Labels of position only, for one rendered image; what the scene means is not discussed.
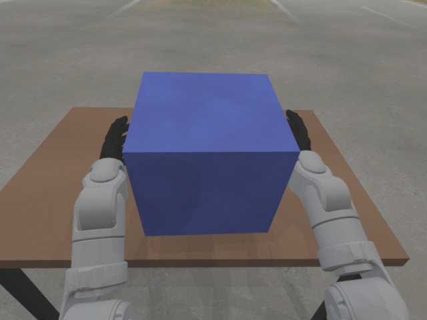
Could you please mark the right robot hand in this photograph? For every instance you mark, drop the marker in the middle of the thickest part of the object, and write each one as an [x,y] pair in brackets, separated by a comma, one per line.
[299,130]

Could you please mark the right robot forearm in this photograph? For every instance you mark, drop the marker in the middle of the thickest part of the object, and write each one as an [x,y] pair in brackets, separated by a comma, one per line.
[342,242]

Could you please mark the table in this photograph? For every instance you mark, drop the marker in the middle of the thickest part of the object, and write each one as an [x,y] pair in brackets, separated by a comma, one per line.
[37,205]

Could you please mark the left robot forearm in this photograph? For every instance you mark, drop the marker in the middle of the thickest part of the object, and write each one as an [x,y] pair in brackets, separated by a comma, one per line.
[97,260]

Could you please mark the left robot upper arm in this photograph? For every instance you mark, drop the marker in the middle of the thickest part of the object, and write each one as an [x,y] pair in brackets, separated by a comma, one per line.
[115,309]

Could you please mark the left robot hand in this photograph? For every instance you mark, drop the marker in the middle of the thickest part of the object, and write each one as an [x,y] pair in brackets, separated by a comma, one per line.
[112,147]

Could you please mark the right robot upper arm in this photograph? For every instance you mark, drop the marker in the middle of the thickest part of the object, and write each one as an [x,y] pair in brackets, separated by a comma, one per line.
[363,299]

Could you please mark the carton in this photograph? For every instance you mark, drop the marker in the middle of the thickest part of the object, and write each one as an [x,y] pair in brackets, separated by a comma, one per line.
[208,153]

